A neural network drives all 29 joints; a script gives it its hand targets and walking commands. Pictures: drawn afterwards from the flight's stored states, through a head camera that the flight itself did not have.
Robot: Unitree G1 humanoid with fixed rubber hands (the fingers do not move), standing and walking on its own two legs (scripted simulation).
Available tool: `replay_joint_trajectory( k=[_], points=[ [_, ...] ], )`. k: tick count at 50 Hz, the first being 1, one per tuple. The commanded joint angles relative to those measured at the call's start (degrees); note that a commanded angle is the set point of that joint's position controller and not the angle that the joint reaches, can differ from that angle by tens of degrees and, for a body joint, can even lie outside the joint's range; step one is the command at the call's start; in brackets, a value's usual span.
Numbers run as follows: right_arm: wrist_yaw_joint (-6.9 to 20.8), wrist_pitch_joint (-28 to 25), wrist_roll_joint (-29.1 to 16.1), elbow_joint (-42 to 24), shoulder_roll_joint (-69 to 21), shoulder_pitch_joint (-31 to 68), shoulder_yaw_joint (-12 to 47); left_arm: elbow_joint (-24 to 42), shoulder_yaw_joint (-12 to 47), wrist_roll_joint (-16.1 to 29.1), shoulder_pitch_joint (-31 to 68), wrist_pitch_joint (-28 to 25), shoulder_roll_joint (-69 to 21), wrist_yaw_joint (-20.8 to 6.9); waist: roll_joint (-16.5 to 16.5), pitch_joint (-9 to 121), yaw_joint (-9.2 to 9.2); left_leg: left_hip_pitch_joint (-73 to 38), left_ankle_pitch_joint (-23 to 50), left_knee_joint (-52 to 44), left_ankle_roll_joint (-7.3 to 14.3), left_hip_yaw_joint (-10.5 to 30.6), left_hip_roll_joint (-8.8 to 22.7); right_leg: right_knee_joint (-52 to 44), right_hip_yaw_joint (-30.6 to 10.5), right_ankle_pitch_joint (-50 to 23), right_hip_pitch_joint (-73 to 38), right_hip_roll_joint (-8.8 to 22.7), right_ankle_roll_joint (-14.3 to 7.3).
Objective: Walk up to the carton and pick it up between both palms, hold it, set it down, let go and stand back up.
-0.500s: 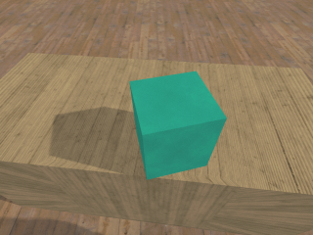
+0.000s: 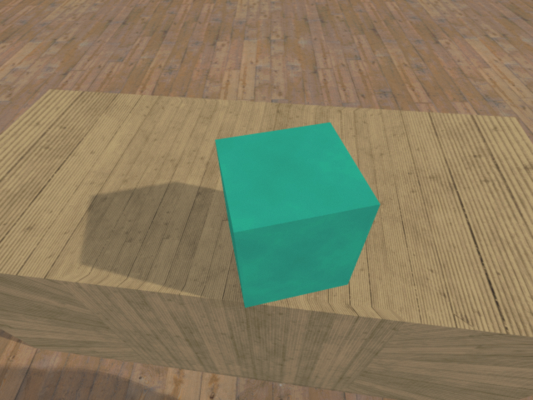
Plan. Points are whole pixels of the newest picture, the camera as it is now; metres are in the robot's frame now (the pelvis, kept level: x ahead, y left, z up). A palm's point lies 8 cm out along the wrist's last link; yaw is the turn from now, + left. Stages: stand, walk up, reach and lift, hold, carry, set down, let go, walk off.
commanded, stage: stand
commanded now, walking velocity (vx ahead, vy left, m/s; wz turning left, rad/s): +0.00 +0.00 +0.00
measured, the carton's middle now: (286, 217) +0.42 -0.01 +0.00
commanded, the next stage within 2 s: none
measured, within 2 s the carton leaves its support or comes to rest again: neither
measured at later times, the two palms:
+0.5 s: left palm out of the picture +0.00 +0.23 -0.14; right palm out of the picture -0.01 -0.24 -0.14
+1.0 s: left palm out of the picture +0.00 +0.23 -0.14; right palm out of the picture +0.00 -0.24 -0.13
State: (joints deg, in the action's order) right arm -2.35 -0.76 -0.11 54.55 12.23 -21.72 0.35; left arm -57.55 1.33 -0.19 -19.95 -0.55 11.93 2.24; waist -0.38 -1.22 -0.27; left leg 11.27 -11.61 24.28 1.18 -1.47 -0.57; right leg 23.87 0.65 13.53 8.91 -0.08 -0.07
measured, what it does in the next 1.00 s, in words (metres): stands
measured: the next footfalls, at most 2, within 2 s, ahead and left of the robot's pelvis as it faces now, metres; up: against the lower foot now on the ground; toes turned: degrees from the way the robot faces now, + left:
none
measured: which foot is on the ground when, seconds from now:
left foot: down 0.00-1.00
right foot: down 0.00-1.00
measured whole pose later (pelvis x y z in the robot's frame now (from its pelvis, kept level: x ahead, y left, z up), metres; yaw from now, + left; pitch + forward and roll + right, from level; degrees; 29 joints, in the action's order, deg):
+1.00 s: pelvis +0.01 +0.00 +0.00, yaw +0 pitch -1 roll +0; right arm -2.9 -1.0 -0.1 58.7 10.9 -20.5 1.0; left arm -59.6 1.4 0.0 -19.5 -0.6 10.8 2.7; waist 0.5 -0.9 -0.1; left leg 10.4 -11.8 23.2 1.0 -1.3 -0.5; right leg 22.7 0.8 13.7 8.0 0.1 0.0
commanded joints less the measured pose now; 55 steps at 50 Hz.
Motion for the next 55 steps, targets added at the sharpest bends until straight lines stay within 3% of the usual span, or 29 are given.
replay_joint_trajectory(
  k=[1,5,7,10,12,17,24,30,31,34,35,42,55],
  points=[
    [-0.44,-0.57,0.04,-0.16,5.87,-4.36,-1.15,0.72,-1.44,-0.03,-3.76,-0.45,6.43,0.35,0.34,-3.99,0.21,0.09,1.79,-4.38,-0.52,6.04,6.44,-5.43,-5.47,-2.23,3.68,6.1,0.18],
    [-0.46,-0.72,0.1,0.19,5.24,-3.9,-1.21,0.45,-1.61,0.07,-3.13,-0.4,6.65,0.38,0.09,-2.54,0.38,0.02,2.08,-4.58,-0.48,6.42,6.45,-5.06,-5.21,-2.15,2.79,5.88,0.09],
    [-0.56,-0.56,0.05,0.25,5.44,-4.14,-1.2,0.37,-1.72,0.26,-3.19,-0.28,6.42,0.34,1.66,-3.57,0.05,0.06,1.52,-4.65,-0.48,6.4,6.28,-5.5,-5.58,-0.92,3.42,5.8,-0.19],
    [-0.59,-0.66,0.0,1.18,5.31,-4.83,-1.05,0.16,-1.65,0.11,-3.84,-0.38,5.67,0.41,-0.16,-2.73,0.13,-0.02,2.38,-4.54,-0.42,6.31,6.48,-5.38,-5.18,-3.0,2.48,5.82,-0.05],
    [-0.68,-0.67,0.13,1.4,4.54,-4.13,-0.97,-0.06,-1.5,0.27,-3.5,-0.38,5.75,0.45,1.13,-3.13,0.51,-0.56,3.57,-4.16,-0.54,6.26,6.68,-5.31,-4.85,-4.26,2.71,5.91,-0.09],
    [-0.69,-0.7,-0.03,1.41,4.32,-4.54,-1.02,-0.33,-1.32,0.16,-3.45,-0.29,5.5,0.52,-0.29,-4.19,-0.16,-0.01,4.5,-4.74,-0.67,6.35,6.6,-4.55,-4.91,-4.22,3.25,5.96,-0.29],
    [-0.75,-0.6,0.04,2.46,4.7,-4.17,-0.94,-1.12,-1.3,0.2,-4.17,-0.36,5.0,0.64,-0.69,-3.2,0.24,-0.07,3.83,-4.55,-0.88,6.05,6.66,-5.29,-4.77,-4.0,2.14,6.12,-0.14],
    [-0.73,-0.64,-0.19,2.68,4.22,-3.92,-0.73,-1.37,-1.15,0.3,-3.38,-0.45,5.27,0.62,1.84,-2.9,-0.07,-0.63,3.11,-4.96,-0.59,6.51,6.61,-5.42,-5.02,-2.73,2.55,6.08,-0.4],
    [-0.71,-0.58,-0.2,2.81,4.32,-3.84,-0.8,-1.41,-1.24,0.2,-3.72,-0.37,4.64,0.6,0.31,-4.22,0.3,0.2,2.25,-5.22,-0.67,6.35,6.6,-5.48,-5.04,-2.39,3.28,6.0,-0.14],
    [-0.76,-0.2,-0.24,3.14,4.49,-4.22,-0.8,-1.68,-1.33,0.35,-4.03,-0.07,5.33,0.57,-0.29,-6.05,0.06,1.87,-0.7,-5.75,-0.87,6.53,6.27,-6.12,-5.25,1.16,4.02,5.88,-0.09],
    [-0.76,-0.44,0.27,2.81,4.15,-3.78,-0.59,-0.94,-1.17,0.32,-3.28,-0.28,4.82,0.52,2.7,-3.96,-0.08,0.16,1.97,-5.32,-0.53,6.78,6.46,-5.58,-5.0,-2.38,3.66,5.57,-0.26],
    [-0.84,-0.67,0.1,3.14,4.07,-3.41,-0.38,-1.1,-1.04,0.21,-3.91,-0.49,4.76,0.66,-0.26,-2.23,0.25,-0.47,5.4,-4.84,-0.38,6.24,6.59,-4.88,-5.03,-5.58,1.56,6.14,-0.43],
    [-0.78,-0.67,0.05,3.3,4.31,-3.12,-0.46,-1.23,-1.05,0.22,-3.92,-0.48,4.56,0.66,0.48,-3.23,0.16,-0.03,4.37,-5.17,-0.39,6.39,6.56,-5.26,-4.77,-4.76,2.07,6.08,-0.27]
  ],
)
